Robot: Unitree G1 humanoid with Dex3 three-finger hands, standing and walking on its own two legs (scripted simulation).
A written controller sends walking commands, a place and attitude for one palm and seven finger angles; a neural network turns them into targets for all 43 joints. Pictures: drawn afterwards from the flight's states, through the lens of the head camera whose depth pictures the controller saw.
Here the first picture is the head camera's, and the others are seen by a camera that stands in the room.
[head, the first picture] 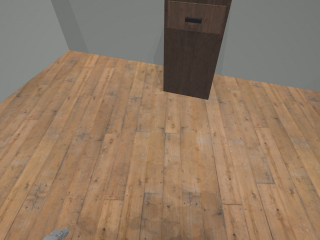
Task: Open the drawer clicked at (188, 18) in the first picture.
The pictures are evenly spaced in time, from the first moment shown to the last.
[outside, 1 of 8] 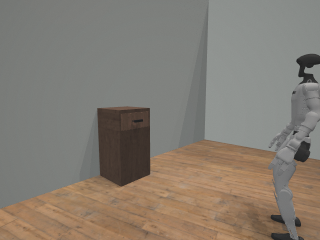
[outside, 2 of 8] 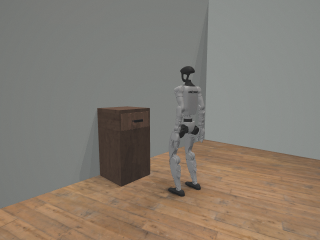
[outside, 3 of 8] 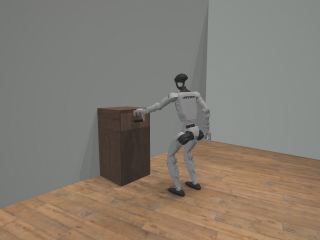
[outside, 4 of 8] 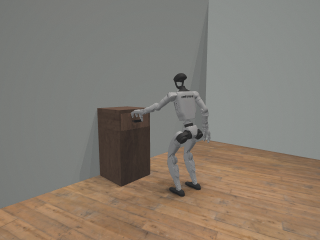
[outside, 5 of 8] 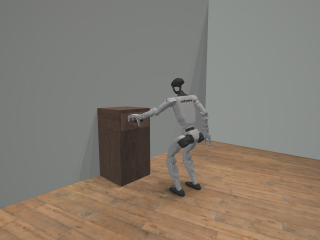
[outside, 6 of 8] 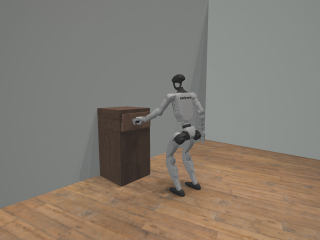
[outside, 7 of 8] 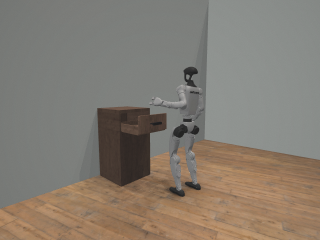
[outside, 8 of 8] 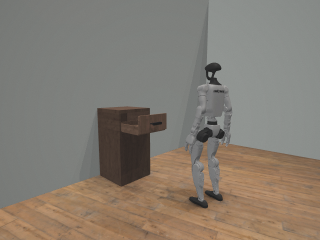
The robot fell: no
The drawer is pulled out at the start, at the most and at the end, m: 0.00 0.30 0.30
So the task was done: yes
